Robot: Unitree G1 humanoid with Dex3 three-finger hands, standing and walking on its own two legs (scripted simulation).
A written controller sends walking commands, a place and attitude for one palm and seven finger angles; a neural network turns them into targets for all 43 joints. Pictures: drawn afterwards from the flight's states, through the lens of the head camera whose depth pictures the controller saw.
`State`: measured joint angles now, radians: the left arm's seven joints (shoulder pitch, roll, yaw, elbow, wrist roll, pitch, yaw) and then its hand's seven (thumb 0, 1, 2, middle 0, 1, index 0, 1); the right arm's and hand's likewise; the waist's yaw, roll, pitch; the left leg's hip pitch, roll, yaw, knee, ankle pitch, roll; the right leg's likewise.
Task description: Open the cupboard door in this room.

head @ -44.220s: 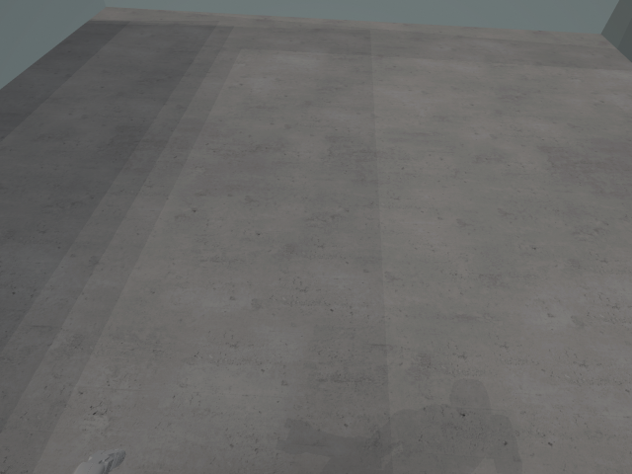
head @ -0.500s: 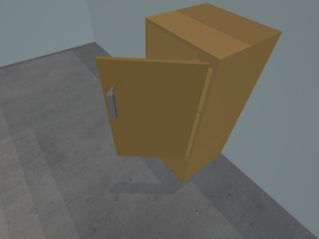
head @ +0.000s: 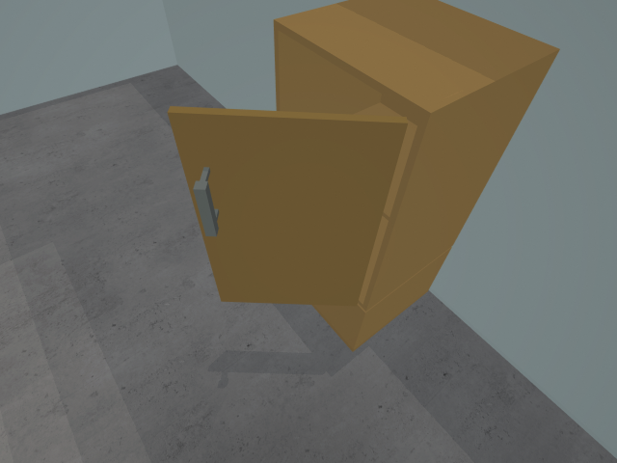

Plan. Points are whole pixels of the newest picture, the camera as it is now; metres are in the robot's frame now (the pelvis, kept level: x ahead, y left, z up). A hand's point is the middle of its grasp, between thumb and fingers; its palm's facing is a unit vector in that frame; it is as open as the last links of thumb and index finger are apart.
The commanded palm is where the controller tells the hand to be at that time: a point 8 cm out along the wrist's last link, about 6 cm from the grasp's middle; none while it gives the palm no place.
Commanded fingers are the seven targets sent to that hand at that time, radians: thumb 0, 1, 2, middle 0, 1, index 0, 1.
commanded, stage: come to a stop and stand still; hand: left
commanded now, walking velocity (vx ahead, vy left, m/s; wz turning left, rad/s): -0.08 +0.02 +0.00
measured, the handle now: (208, 202) +0.54 +0.22 -0.03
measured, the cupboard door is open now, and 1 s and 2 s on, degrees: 51 51 51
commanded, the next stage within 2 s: look again from close up in 1.66 s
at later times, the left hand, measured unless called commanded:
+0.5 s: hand out of the picture +0.00 +0.19 -0.16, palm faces +0.00 -0.97 -0.25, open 7.4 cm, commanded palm none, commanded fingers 0.00 0.90 0.90 -0.20 -0.30 -0.20 -0.30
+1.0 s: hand out of the picture +0.00 +0.14 -0.17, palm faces +0.01 -0.98 -0.20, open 7.3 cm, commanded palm none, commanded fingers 0.00 0.90 0.90 -0.20 -0.30 -0.20 -0.30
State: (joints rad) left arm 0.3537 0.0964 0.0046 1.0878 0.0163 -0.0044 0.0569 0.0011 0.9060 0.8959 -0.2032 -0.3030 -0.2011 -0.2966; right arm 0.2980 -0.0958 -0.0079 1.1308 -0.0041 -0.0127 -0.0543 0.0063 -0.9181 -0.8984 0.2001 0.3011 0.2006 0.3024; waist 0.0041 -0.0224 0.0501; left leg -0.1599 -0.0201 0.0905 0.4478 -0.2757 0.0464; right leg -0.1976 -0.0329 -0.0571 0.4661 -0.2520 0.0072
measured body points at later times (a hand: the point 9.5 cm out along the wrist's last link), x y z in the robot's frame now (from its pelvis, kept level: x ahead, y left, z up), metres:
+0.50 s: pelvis -0.03 +0.00 +0.00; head -0.03 -0.02 +0.45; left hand +0.00 +0.24 -0.14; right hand +0.01 -0.24 -0.16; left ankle -0.02 +0.08 -0.74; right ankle +0.00 -0.12 -0.74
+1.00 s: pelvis +0.00 -0.03 +0.00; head +0.02 -0.04 +0.45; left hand +0.00 +0.19 -0.16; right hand -0.01 -0.25 -0.16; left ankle -0.02 +0.08 -0.74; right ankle +0.00 -0.12 -0.74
